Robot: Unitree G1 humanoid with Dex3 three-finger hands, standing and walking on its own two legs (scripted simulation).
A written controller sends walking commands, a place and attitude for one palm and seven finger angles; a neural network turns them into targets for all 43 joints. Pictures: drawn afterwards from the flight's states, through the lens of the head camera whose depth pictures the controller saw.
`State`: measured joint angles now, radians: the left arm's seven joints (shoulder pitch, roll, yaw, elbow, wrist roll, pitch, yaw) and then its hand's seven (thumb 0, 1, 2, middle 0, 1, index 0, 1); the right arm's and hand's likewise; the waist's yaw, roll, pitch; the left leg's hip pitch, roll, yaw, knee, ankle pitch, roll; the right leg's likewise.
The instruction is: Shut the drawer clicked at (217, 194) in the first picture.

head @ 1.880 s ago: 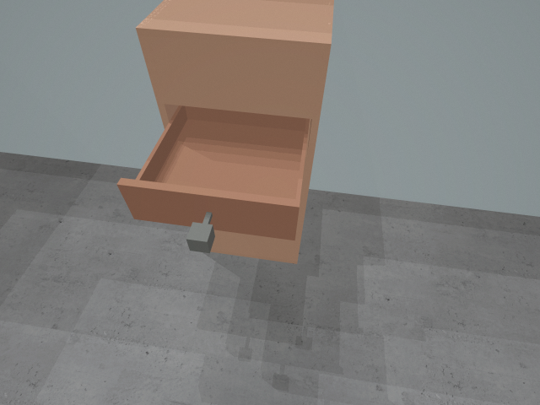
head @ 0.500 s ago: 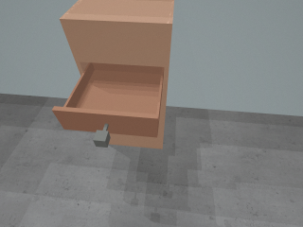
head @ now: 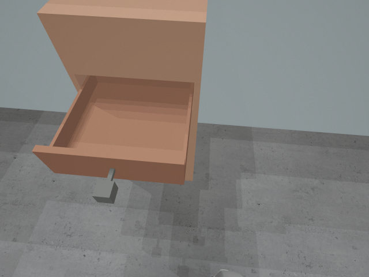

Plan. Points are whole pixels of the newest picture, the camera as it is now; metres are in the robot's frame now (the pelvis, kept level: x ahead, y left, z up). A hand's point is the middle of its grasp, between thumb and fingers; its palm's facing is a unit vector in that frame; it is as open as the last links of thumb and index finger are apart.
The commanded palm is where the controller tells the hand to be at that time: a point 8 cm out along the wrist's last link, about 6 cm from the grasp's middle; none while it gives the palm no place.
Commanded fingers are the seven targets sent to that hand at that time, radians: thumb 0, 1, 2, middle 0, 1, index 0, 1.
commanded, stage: come to a stop and stand still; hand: left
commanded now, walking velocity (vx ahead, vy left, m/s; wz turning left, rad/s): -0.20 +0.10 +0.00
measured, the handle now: (108, 184) +0.33 +0.22 -0.08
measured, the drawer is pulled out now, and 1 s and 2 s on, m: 0.30 0.30 0.30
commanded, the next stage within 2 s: look again from close up in 1.46 s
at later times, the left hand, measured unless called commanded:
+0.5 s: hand out of the picture +0.03 +0.18 -0.16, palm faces +0.03 -0.97 -0.24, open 7.4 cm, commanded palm none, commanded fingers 0.00 0.90 0.90 -0.20 -0.30 -0.20 -0.30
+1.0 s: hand out of the picture +0.00 +0.19 -0.16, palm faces +0.00 -0.98 -0.20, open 7.3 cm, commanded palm none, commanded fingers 0.00 0.90 0.90 -0.20 -0.30 -0.20 -0.30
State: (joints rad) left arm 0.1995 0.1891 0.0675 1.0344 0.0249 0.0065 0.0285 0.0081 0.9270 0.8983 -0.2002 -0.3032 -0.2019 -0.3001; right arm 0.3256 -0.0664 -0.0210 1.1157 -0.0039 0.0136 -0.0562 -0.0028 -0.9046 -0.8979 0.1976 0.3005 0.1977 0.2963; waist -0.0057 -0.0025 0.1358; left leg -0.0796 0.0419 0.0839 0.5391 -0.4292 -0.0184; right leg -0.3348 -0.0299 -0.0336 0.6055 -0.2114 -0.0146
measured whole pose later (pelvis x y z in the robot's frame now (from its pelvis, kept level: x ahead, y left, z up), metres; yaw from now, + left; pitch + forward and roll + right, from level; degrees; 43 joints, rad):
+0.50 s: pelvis -0.01 -0.01 +0.01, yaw +1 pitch +0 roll +1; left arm 0.19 0.17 0.04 1.06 0.02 0.01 0.02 0.00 0.90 0.90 -0.20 -0.30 -0.20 -0.30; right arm 0.17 -0.16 -0.05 1.02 0.00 0.02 -0.04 0.00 -0.91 -0.90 0.20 0.30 0.20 0.30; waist 0.00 0.02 0.11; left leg -0.21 0.04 0.04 0.50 -0.29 -0.03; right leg -0.23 0.01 -0.01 0.54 -0.32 -0.03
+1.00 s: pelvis -0.03 +0.01 +0.01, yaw +1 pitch -1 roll +0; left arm 0.28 0.19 -0.02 1.01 0.01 0.00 0.03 0.00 0.91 0.90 -0.20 -0.30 -0.20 -0.30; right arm 0.30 -0.18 0.01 1.04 -0.02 0.00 -0.01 0.00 -0.91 -0.90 0.19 0.30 0.19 0.30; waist -0.01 -0.02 0.02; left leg -0.21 0.02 0.06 0.47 -0.25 0.00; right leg -0.21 -0.01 0.01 0.47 -0.24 0.01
